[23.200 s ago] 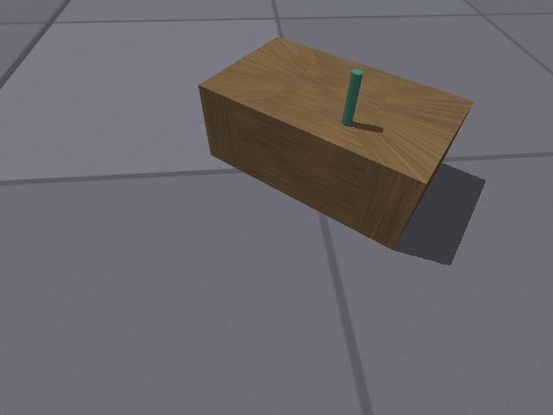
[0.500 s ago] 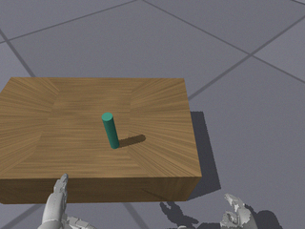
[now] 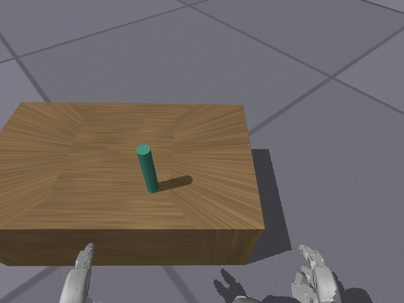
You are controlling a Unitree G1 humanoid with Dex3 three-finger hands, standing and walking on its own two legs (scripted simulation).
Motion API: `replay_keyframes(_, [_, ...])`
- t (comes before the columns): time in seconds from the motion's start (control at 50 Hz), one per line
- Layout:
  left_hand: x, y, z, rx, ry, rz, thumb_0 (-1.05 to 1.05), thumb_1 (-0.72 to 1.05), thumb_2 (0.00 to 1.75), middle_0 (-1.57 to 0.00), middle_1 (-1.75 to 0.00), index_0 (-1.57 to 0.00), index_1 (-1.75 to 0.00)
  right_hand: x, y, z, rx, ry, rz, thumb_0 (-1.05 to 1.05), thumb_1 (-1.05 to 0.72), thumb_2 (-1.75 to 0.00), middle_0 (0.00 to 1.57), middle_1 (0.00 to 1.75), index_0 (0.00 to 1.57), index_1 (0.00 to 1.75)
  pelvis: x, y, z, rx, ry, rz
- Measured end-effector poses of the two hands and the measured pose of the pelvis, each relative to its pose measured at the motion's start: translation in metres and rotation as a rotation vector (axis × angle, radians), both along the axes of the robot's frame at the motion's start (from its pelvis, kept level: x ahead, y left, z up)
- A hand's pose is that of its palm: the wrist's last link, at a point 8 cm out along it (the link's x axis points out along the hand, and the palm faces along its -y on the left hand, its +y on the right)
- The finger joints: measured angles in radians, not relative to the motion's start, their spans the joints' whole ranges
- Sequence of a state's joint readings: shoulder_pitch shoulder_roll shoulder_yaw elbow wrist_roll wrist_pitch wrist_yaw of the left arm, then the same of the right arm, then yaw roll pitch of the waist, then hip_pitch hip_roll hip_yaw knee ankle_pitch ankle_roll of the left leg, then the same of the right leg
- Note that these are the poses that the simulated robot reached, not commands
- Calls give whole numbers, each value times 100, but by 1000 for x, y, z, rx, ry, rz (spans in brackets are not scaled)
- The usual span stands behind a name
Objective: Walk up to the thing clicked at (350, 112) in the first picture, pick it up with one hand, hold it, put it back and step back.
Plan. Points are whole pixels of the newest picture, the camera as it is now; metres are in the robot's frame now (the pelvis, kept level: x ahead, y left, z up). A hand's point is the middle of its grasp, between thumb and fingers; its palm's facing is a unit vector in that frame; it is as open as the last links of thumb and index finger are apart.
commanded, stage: home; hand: left
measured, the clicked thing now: (148, 170) +0.55 +0.17 -0.20
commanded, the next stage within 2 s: stand in 1.46 s
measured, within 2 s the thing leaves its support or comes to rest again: neither
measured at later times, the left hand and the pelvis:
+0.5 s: hand out of the picture +0.08 +0.24 -0.10, palm faces +0.01 -0.90 -0.43, open 17.4 cm; pelvis +0.02 -0.01 +0.04, yaw +2 degrees
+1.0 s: hand out of the picture +0.05 +0.23 -0.10, palm faces +0.04 -0.92 -0.40, open 17.4 cm; pelvis +0.01 -0.03 +0.05, yaw +2 degrees
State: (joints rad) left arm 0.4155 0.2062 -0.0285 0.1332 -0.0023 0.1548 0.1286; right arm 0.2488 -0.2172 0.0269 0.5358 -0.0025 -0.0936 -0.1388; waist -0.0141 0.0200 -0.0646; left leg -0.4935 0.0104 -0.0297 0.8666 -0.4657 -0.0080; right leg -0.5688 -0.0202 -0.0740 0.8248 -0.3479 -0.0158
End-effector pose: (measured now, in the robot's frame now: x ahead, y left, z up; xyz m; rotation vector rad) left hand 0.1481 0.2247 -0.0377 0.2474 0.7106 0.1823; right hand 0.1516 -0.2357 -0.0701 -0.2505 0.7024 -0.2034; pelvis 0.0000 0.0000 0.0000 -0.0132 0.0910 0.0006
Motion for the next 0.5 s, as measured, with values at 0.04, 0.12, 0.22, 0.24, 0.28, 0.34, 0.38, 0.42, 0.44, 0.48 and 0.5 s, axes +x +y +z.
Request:
replay_keyframes(0.04, [-3,8,-11,36,51,-54,-1,-55,6,-7,-6,-7,-7,-4,-3,-9,-20,83,64,1,-88,-89,21,30,20,30,-1,1,2,4,-24,-1])
replay_keyframes(0.12, [-22,29,-23,80,186,-70,-1,-53,7,-6,-6,-7,-7,-18,-18,-23,1,228,72,1,-88,-89,21,30,20,30,6,0,10,12,-60,-3])
replay_keyframes(0.22, [-49,53,-22,127,314,-9,-1,-52,7,-6,-6,-7,-6,-38,-38,-30,19,336,27,1,-89,-89,21,30,20,30,16,-2,20,19,-88,4])
replay_keyframes(0.24, [-53,57,-22,134,336,5,-1,-52,7,-6,-6,-7,-6,-43,-41,-31,21,357,20,1,-89,-89,21,30,20,30,18,-3,22,20,-93,6])
replay_keyframes(0.28, [-61,62,-20,145,373,32,-1,-52,7,-6,-6,-6,-6,-51,-46,-33,23,399,7,1,-89,-89,21,30,20,30,20,-4,25,22,-101,10])
replay_keyframes(0.34, [-69,66,-18,151,416,66,-1,-52,6,-6,-6,-6,-6,-61,-51,-34,25,457,-5,1,-90,-90,21,30,20,30,23,-7,30,24,-111,16])
replay_keyframes(0.38, [-73,66,-17,150,437,84,-1,-52,6,-6,-6,-6,-6,-67,-53,-35,27,489,-7,1,-90,-90,21,30,20,30,24,-9,33,25,-118,21])
replay_keyframes(0.42, [-75,65,-17,145,451,96,-1,-53,6,-6,-5,-6,-6,-71,-54,-35,28,514,-7,1,-90,-90,21,30,20,30,24,-10,36,25,-124,24])
replay_keyframes(0.44, [-76,63,-17,142,457,101,-1,-53,6,-5,-5,-6,-6,-72,-55,-35,29,523,-6,1,-90,-90,21,30,20,30,24,-11,37,25,-128,26])
replay_keyframes(0.48, [-77,60,-17,135,466,108,-1,-53,6,-5,-5,-6,-6,-74,-55,-34,30,534,-4,1,-90,-90,21,30,20,30,24,-13,39,25,-134,29])
replay_keyframes(0.5, [-77,59,-17,131,470,111,-1,-53,6,-5,-5,-6,-6,-74,-56,-34,30,538,-2,1,-90,-90,21,30,20,30,23,-14,39,26,-137,31])
